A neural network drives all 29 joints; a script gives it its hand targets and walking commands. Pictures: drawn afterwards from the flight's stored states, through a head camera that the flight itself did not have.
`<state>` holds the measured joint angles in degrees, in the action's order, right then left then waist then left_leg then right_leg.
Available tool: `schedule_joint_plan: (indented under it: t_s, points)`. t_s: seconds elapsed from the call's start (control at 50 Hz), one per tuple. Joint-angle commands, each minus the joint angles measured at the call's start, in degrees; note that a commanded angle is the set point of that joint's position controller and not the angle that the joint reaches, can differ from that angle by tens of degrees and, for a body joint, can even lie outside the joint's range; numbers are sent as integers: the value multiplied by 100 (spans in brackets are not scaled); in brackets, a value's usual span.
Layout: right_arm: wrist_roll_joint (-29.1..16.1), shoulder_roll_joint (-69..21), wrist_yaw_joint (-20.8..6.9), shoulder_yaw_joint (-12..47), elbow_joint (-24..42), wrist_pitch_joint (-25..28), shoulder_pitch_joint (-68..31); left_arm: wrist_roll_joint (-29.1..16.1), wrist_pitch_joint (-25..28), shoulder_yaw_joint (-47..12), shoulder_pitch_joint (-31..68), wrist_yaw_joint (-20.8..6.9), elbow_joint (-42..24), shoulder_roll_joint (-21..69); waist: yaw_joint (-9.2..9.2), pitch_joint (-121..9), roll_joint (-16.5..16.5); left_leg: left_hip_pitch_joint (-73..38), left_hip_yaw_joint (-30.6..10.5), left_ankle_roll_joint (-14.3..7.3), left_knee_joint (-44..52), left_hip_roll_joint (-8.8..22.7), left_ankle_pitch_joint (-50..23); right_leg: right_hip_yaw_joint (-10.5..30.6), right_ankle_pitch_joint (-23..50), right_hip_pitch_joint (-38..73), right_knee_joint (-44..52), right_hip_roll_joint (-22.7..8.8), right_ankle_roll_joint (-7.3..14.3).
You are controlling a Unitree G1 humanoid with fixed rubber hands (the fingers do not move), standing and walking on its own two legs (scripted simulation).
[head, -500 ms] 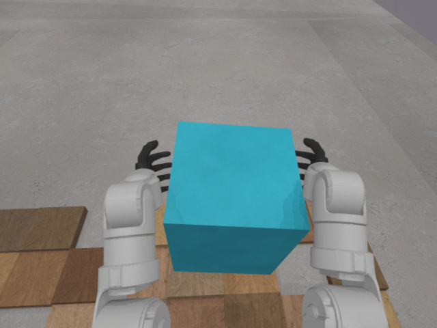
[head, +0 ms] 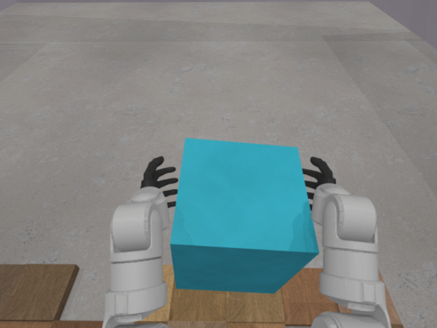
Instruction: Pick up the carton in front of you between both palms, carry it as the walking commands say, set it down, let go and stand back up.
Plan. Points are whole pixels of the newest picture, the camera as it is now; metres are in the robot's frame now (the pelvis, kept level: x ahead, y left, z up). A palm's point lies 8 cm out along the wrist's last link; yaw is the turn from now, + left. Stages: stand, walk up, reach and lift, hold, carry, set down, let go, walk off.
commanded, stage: carry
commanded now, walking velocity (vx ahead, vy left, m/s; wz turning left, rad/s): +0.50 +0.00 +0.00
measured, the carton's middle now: (233, 222) +0.33 +0.00 +0.02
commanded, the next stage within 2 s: none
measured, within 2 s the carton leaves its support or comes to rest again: neither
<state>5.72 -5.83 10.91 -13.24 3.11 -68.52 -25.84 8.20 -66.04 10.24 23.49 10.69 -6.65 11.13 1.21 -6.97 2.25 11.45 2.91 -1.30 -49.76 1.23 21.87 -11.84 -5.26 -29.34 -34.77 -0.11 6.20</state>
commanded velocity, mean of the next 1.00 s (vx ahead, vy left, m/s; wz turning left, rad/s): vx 0.50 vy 0.00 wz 0.00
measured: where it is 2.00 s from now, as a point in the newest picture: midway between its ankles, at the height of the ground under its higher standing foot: (226, 172)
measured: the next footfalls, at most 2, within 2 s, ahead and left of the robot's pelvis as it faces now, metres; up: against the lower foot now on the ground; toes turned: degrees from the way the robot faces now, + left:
left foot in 0.40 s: +0.44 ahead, +0.13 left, -0.01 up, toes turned +6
right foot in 0.92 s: +0.74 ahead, -0.04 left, -0.05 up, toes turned -7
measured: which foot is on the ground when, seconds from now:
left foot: up 0.00-0.38, down 0.40-0.92, up 0.94-1.00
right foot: down 0.00-0.42, up 0.44-0.90, down 0.92-1.00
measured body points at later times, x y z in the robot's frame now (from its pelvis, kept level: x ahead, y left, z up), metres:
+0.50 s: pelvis +0.32 +0.05 +0.00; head +0.30 +0.07 +0.45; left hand +0.65 +0.19 +0.12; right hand +0.64 -0.10 +0.13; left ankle +0.41 +0.13 -0.72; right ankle +0.15 -0.07 -0.64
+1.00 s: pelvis +0.64 +0.03 -0.05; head +0.64 +0.01 +0.40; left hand +1.00 +0.16 +0.07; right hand +1.01 -0.14 +0.07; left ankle +0.46 +0.14 -0.66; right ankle +0.70 -0.03 -0.77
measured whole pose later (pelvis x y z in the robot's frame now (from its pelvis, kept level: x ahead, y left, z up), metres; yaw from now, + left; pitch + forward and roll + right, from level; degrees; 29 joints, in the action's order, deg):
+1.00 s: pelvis +0.64 +0.03 -0.05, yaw -1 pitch +4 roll +1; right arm 4.6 -2.7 13.0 -13.5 -9.6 -65.3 -37.8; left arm 9.0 -64.7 13.6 32.8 11.3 3.1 8.7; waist 0.5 -5.0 1.2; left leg 18.6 1.4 -1.8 -69.5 -1.4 30.8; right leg -7.5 -12.8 -27.1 -34.8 1.1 6.2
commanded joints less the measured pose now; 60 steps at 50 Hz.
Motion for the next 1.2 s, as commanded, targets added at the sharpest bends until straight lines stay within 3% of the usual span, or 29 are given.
schedule_joint_plan:
  t_s: [0.0, 0.02, 0.06, 0.1, 0.16, 0.24, 0.32, 0.38, 0.4, 0.42, 0.44, 0.48, 0.5, 0.52, 0.6, 0.68, 0.74, 0.8, 0.82, 0.84, 0.88, 0.9, 0.92, 0.94, 0.96, 0.98, 1.02, 1.1, 1.18]
  points:
    - [-2234, -5863, -1376, 4145, 938, -38, -3247, -2270, -203, -4052, 2739, -1126, -540, 5464, 229, -2204, -911, 3033, -500, -29, -2642, -69, 258, 3767, 977, 4281, 1571, -2082, 1059]
    - [-2215, -5916, -1371, 4172, 1098, -22, -3116, -2415, -219, -4186, 2792, -1200, -778, 5732, 151, -1993, -297, 3026, -495, -78, -2395, 127, 33, 3353, 720, 3859, 1664, -2016, 840]
    - [-2124, -5917, -1338, 4304, 1395, -30, -2766, -2607, -247, -4322, 2677, -1302, -1044, 5899, 47, -1743, -484, 2801, -460, -53, -1688, 367, -325, 2590, 253, 3261, 1893, -1763, 468]
    - [-2026, -5812, -1308, 4458, 1607, -39, -2397, -2639, -286, -4335, 2228, -1373, -1061, 5817, 68, -1680, -801, 2842, -260, 62, -1208, 351, -562, 2071, 262, 3193, 1964, -1585, 398]
    - [-2003, -5744, -1295, 4548, 1674, -91, -1926, -2610, -362, -4314, 1808, -1414, -1138, 5493, 88, -1419, -900, 2790, 45, 250, 169, 320, -637, 1590, 273, 2983, 2116, -1455, 471]
    - [-2041, -5422, -1292, 4578, 1785, -183, -1995, -2561, -429, -4254, 1862, -1417, -1189, 5053, 144, -1086, -1182, 1941, 555, 144, 1344, 107, -1845, 985, 857, 2445, 2056, -1257, 220]
    - [-2144, -4821, -1218, 4413, 1652, -292, -2622, -2405, -474, -4037, 2377, -1229, -966, 4444, 136, -721, -1178, 1808, 533, -23, 2182, 84, -2499, 842, 1481, 2837, 1537, -1194, -20]
    - [-2044, -4266, -1090, 3968, 1034, -314, -2758, -2185, -497, -3795, 2785, -974, -592, 3946, -230, -1159, -541, 4, 850, -84, 2665, -214, -2443, 315, 1621, 2474, -358, -754, -348]
    - [-1994, -4057, -1025, 3754, 837, -306, -2817, -2120, -518, -3689, 2881, -881, -487, 3800, -329, -1674, -67, -1147, 28, -197, 2511, 397, -1809, 217, 593, 1570, -1373, -505, -520]
    - [-1920, -3843, -944, 3591, 626, -265, -3014, -2119, -544, -3619, 3155, -798, -506, 3755, -470, -2176, 1539, -2376, -2450, -1030, 2679, 1783, -1633, 350, -866, -74, -3276, 164, -688]
    - [-2005, -3956, -896, 3550, 511, -231, -3054, -2186, -547, -3626, 3422, -745, -492, 3790, -508, -2054, 1932, -2338, -3190, -1243, 2974, 1925, -1732, 908, -2377, -916, -4030, 319, -553]
    - [-2142, -4318, -906, 3553, 504, -131, -3458, -2324, -457, -3576, 3841, -701, -302, 4205, -516, -1904, 581, -1795, -2583, -1222, 2829, 1789, -1964, 1245, -2157, -1237, -4123, -155, -385]
    - [-2259, -4621, -946, 3635, 522, -53, -3865, -2281, -380, -3498, 4012, -700, -184, 4391, -462, -1766, 254, -1388, -2215, -1098, 2871, 1679, -2073, 1257, -1837, -1173, -3732, -346, -367]
    - [-2351, -4860, -994, 3677, 492, 24, -4223, -2227, -299, -3431, 4124, -700, -59, 4544, -355, -1767, 307, -1110, -1911, -982, 2971, 1577, -1920, 1258, -1665, -998, -3391, -439, -363]
    - [-2513, -5383, -1124, 3699, 61, 275, -4832, -2049, -22, -3349, 4549, -692, 230, 4885, -341, -1832, 539, -911, -1400, -1136, 3188, 1469, -1617, 981, -1643, -858, -2328, -370, -397]
    - [-2449, -5501, -1130, 3661, -232, 350, -4861, -1899, 74, -3225, 4495, -702, 477, 4869, -444, -1808, 422, -1188, -865, -1079, 2981, 1331, -3011, 684, -904, -711, -1104, -247, -361]
    - [-2381, -5539, -1111, 3632, -352, 330, -4691, -1853, 52, -3167, 4349, -755, 591, 4853, -575, -1642, 347, -1901, -520, -994, 2528, 1022, -3975, 686, 436, -1154, -566, -212, -325]
    - [-2206, -5487, -1073, 3530, -603, 300, -4359, -1835, -18, -3075, 4237, -822, 681, 4723, -724, -1457, 337, -2429, -482, -831, 1995, 894, -4199, 526, 681, -1183, 292, -19, -337]
    - [-2164, -5467, -1063, 3513, -645, 294, -4345, -1805, -23, -3033, 4210, -837, 726, 4674, -736, -1263, 140, -2264, -460, -785, 2032, 862, -3731, 661, 1149, -925, 850, -85, -354]
    - [-2145, -5485, -1052, 3503, -706, 292, -4387, -1786, -30, -2959, 4196, -847, 749, 4608, -626, -1214, 186, -1889, -342, -674, 1915, 810, -3706, 576, 1377, -235, 1212, -53, -282]
    - [-2137, -5575, -1035, 3473, -864, 292, -4441, -1694, -16, -2803, 4063, -845, 892, 4450, -60, -1601, -67, -735, 215, -321, 590, 428, -3896, 145, 1695, 2165, 1337, 119, -202]
    - [-2113, -5524, -1023, 3429, -938, 296, -4470, -1638, -4, -2729, 3966, -849, 957, 4405, 220, -1909, -516, 530, 345, -130, -548, 219, -2182, 868, 2204, 3525, 717, -534, -214]
    - [-2096, -5600, -1025, 3400, -1048, 269, -4502, -1617, 13, -2663, 4105, -816, 1018, 4231, 80, -2207, -1533, 1960, 116, 0, -1567, -198, 1017, 2504, 4256, 4821, -137, -1712, 129]
    - [-2118, -5599, -997, 3345, -1123, 255, -4492, -1638, 22, -2655, 4148, -765, 1057, 4135, 323, -2603, -1948, 3102, -177, 64, -3001, -550, 1317, 3736, 2983, 5495, 237, -2225, 1036]
    - [-2105, -5666, -974, 3340, -1018, 274, -4563, -1750, 76, -2714, 4165, -769, 982, 4351, 434, -2558, -1767, 3862, -311, 8, -3389, -391, 1135, 4297, 1038, 5335, 681, -2233, 1278]
    - [-2102, -5810, -955, 3341, -911, 310, -4694, -1942, 127, -2853, 4486, -823, 719, 4710, 364, -2318, -1119, 3943, -386, -47, -3281, -165, 800, 4076, 489, 4815, 903, -2001, 1108]
    - [-2097, -6151, -953, 3388, -663, 416, -4816, -2442, 240, -3349, 5389, -943, 131, 5371, 253, -2114, -611, 3634, -411, -58, -2847, 92, 322, 3410, 869, 3852, 980, -1831, 922]
    - [-1957, -6248, -916, 3536, -354, 651, -4550, -2872, 430, -3798, 5577, -1093, -114, 5854, 189, -2163, -762, 3611, -236, 27, -2039, 258, -175, 2533, 868, 3498, 1001, -1442, 766]
    - [-1735, -5967, -910, 3661, -225, 768, -4114, -2785, 517, -3917, 4973, -1149, -61, 5623, 365, -1977, -800, 3505, 117, 19, -398, 103, -951, 2017, 2446, 3686, 893, -1166, 662]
